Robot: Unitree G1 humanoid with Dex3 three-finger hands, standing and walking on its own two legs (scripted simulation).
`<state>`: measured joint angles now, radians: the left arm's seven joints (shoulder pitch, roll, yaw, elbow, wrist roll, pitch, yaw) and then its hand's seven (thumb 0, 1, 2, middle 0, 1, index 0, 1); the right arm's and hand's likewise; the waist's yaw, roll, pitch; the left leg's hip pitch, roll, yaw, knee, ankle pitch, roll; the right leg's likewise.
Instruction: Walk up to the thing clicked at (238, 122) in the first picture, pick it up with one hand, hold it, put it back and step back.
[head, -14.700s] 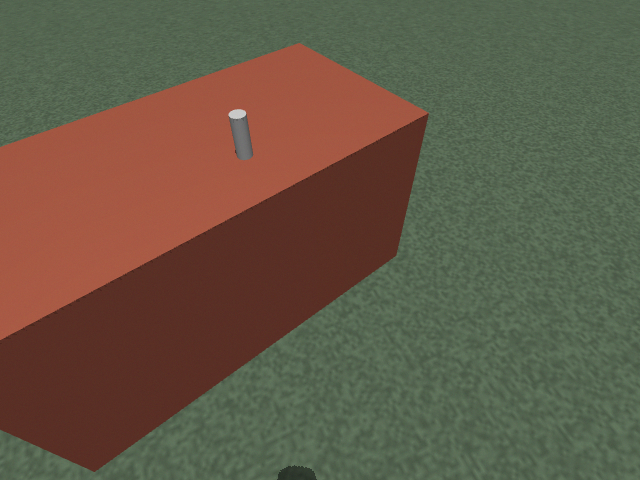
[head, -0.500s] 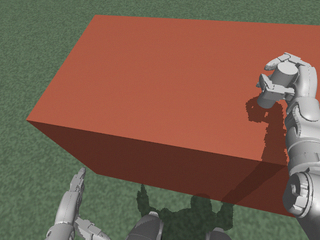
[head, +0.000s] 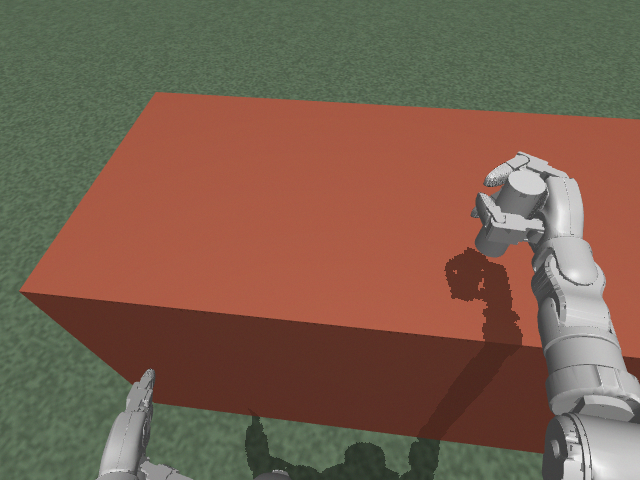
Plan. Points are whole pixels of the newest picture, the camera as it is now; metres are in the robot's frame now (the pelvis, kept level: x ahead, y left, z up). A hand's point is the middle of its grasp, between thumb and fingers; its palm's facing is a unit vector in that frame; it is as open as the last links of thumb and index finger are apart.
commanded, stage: lift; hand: right
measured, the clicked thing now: (506, 216) +0.43 -0.17 +0.10
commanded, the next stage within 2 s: hold in 1.00 s
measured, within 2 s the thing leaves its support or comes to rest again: neither
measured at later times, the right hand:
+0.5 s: hand (522, 222) +0.37 -0.15 +0.16, palm faces +0.02 +1.00 -0.02, open 5.3 cm
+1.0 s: hand (547, 232) +0.34 -0.16 +0.18, palm faces +0.03 +1.00 -0.03, open 5.3 cm
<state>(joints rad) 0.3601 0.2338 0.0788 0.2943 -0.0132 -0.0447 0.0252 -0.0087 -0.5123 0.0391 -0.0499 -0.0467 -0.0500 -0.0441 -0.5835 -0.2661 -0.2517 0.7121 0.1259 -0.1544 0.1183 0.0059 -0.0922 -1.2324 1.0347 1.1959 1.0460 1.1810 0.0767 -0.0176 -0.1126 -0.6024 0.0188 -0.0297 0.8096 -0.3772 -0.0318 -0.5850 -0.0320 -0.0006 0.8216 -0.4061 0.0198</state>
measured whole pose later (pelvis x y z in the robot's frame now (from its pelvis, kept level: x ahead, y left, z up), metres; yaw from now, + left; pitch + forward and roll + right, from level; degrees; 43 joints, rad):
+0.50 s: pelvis -0.01 +0.01 +0.02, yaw +0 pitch +2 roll -1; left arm 0.32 0.24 0.09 0.42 -0.03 -0.07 0.06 -0.01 -0.52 0.04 -0.04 -0.04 -0.04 -0.04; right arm -0.36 -0.24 -0.20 0.35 0.19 0.02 0.12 0.01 -0.09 -1.23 1.04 1.19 1.05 1.17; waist 0.03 -0.03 -0.06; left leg -0.40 0.02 -0.02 0.69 -0.32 -0.02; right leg -0.37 -0.03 0.00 0.67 -0.33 0.03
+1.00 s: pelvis -0.01 +0.01 +0.03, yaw -1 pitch +0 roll +0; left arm 0.27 0.23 0.10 0.56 -0.02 -0.13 0.07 -0.01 -0.54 0.05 -0.04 -0.04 -0.04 -0.05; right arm -0.26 -0.23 -0.20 0.16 0.21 0.13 0.13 0.01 -0.09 -1.23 1.04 1.19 1.05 1.17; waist 0.02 -0.04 -0.04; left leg -0.31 0.03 -0.01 0.60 -0.29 -0.02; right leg -0.29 -0.02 0.01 0.59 -0.30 0.03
